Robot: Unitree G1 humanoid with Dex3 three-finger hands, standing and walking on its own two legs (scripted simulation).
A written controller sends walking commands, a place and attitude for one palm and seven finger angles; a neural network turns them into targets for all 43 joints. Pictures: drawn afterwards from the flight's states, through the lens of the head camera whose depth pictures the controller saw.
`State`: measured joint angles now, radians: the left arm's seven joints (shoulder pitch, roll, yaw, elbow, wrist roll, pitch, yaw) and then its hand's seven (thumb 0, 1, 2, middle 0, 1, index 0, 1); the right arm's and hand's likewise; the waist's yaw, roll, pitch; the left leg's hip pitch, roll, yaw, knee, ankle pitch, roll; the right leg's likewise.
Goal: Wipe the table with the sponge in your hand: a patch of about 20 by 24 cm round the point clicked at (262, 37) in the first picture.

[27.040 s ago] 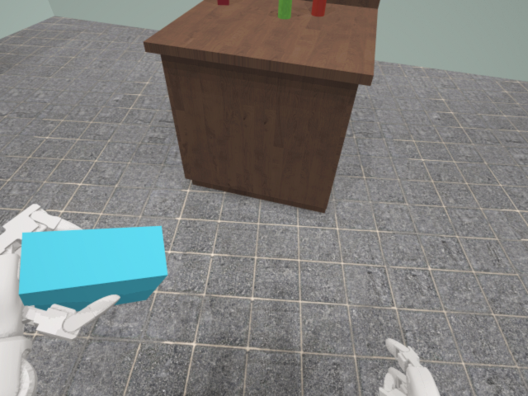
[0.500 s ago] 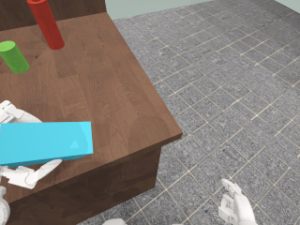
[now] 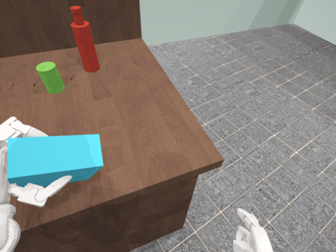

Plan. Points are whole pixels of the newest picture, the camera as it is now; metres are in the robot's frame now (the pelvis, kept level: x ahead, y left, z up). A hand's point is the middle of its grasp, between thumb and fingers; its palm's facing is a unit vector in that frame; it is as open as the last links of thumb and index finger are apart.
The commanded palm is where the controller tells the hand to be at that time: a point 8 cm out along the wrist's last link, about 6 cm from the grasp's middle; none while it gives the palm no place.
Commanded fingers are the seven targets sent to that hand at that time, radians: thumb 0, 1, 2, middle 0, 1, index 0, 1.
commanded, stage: come to a stop and stand still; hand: left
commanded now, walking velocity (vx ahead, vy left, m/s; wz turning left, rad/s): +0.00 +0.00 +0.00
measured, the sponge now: (69, 161) +0.24 +0.21 +0.15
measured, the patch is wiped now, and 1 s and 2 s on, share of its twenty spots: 0.00 0.00 0.00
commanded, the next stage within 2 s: look again from close up in 0.08 s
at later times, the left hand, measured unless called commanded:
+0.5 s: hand (52, 163) +0.23 +0.24 +0.15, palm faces +0.26 -0.88 -0.39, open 9.9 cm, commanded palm +0.18 +0.29 +0.18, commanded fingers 0.00 0.10 1.30 -1.20 -1.60 -1.20 -1.60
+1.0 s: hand (24, 174) +0.20 +0.27 +0.16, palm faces +0.34 -0.82 -0.46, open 9.9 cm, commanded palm +0.14 +0.30 +0.18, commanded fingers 0.00 0.10 1.30 -1.20 -1.60 -1.20 -1.60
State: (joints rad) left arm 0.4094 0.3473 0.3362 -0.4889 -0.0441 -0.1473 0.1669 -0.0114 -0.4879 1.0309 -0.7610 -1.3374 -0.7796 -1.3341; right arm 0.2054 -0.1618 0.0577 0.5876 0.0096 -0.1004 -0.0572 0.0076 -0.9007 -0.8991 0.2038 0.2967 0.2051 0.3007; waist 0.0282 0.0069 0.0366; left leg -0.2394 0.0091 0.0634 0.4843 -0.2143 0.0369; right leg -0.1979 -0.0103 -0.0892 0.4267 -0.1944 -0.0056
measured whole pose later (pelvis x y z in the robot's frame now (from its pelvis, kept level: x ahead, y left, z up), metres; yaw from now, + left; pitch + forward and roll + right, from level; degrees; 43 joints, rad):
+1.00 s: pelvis -0.02 +0.03 -0.01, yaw -1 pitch -1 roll +0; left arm 0.45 0.44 0.43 -0.55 -0.05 -0.25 0.09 -0.01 -0.49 1.03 -0.76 -1.33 -0.78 -1.33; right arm 0.13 -0.20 0.02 0.49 0.00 -0.12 -0.03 0.01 -0.90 -0.90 0.20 0.30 0.20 0.30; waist 0.03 -0.05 0.14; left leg -0.35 -0.03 0.11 0.59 -0.23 0.09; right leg -0.35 -0.05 -0.03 0.67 -0.28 0.00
